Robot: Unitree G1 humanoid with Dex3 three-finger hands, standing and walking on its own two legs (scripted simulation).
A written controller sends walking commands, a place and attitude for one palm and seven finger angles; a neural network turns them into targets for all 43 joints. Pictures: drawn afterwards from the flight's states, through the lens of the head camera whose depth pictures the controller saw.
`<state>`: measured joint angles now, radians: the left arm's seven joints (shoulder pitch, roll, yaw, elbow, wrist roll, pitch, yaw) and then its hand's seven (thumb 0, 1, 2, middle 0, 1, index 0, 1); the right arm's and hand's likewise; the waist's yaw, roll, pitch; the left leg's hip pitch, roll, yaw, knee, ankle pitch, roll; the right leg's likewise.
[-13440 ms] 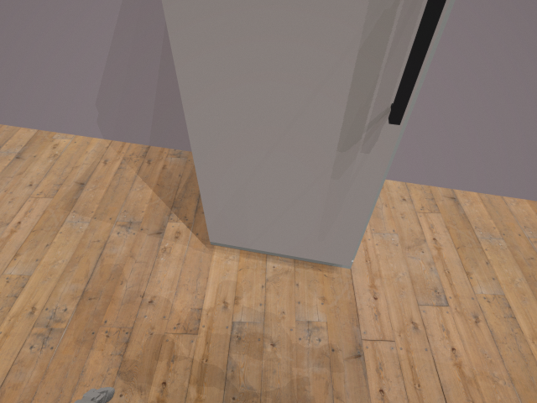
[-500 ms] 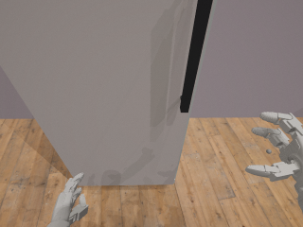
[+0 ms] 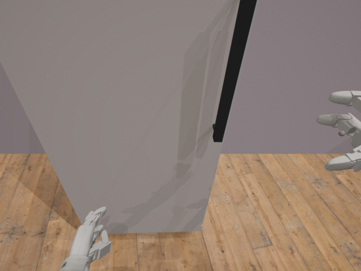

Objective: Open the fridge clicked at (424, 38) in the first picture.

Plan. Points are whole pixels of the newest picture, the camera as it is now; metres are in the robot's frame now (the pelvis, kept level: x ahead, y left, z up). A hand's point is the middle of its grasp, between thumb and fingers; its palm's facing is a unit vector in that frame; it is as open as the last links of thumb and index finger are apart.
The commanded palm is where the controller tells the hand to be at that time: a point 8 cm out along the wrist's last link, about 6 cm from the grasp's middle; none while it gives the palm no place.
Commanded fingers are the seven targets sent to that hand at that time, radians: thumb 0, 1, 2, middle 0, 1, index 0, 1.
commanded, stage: raise the hand to about handle height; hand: right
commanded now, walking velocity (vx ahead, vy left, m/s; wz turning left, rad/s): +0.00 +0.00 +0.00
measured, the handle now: (228, 76) +0.50 -0.12 +0.24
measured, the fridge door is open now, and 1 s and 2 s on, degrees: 0 0 0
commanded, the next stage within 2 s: move the hooked fingers beside the handle in 0.46 s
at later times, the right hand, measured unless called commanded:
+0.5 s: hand (333, 131) +0.29 -0.28 +0.24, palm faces +0.08 +0.99 -0.08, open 14.0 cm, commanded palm +0.26 -0.32 +0.24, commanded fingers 0.00 0.50 -0.30 0.30 1.20 0.30 1.20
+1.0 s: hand (305, 118) +0.34 -0.25 +0.23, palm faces +0.06 +1.00 -0.04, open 14.0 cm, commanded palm +0.31 -0.29 +0.23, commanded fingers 0.00 0.50 -0.30 0.30 1.20 0.30 1.20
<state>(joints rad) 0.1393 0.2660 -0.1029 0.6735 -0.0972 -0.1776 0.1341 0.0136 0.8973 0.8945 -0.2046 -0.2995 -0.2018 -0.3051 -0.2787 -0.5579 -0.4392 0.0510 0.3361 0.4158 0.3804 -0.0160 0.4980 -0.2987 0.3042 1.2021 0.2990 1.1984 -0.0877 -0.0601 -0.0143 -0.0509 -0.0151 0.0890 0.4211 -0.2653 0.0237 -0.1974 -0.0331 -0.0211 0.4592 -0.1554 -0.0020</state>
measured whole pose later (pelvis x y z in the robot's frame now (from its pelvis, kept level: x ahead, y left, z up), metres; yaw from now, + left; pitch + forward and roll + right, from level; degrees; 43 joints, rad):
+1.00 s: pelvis +0.01 +0.00 +0.00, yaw +1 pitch -5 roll +1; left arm 0.16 0.26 -0.09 0.66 -0.10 -0.14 0.13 0.01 0.90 0.89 -0.20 -0.30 -0.20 -0.31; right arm -0.40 -0.49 -0.36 0.17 0.28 0.45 0.31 -0.02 0.50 -0.30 0.30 1.20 0.30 1.20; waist -0.05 -0.04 -0.03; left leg -0.07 -0.01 0.07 0.43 -0.28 0.02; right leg -0.20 -0.03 -0.04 0.45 -0.16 -0.01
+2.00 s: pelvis +0.02 +0.00 +0.00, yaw +3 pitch -2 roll +0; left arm 0.22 0.25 -0.05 0.70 -0.09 -0.10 0.12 0.01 0.90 0.89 -0.20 -0.30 -0.20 -0.30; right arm -0.59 -0.40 -0.28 0.39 0.22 0.40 0.17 -0.02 0.50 -0.30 0.30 1.20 0.30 1.20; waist 0.00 -0.04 -0.06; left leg -0.11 -0.01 0.04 0.42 -0.28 0.02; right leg -0.23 -0.03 -0.07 0.45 -0.18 -0.01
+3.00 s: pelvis +0.03 +0.00 +0.00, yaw +3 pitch +0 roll +0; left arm 0.27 0.26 -0.02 0.71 -0.08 -0.09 0.12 0.01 0.90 0.89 -0.20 -0.30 -0.20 -0.30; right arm -0.68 -0.41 -0.29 0.56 0.20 0.27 0.16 -0.02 0.50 -0.30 0.30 1.20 0.30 1.20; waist 0.02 -0.02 -0.06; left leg -0.13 -0.03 0.04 0.42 -0.29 0.03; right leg -0.26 -0.05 -0.06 0.46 -0.20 0.00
